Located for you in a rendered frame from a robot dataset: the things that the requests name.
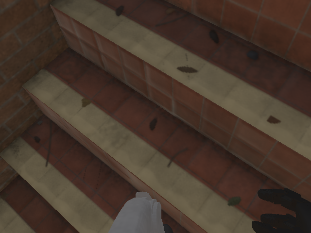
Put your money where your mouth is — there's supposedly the left robot thigh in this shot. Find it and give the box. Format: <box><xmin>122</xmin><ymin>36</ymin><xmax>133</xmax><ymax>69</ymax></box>
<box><xmin>108</xmin><ymin>197</ymin><xmax>162</xmax><ymax>233</ymax></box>

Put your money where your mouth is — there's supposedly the robot right hand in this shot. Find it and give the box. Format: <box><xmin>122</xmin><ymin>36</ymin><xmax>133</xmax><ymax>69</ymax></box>
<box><xmin>252</xmin><ymin>188</ymin><xmax>311</xmax><ymax>233</ymax></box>

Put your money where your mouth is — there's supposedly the robot left foot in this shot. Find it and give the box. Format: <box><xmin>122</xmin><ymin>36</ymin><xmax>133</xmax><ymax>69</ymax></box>
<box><xmin>163</xmin><ymin>223</ymin><xmax>174</xmax><ymax>233</ymax></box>

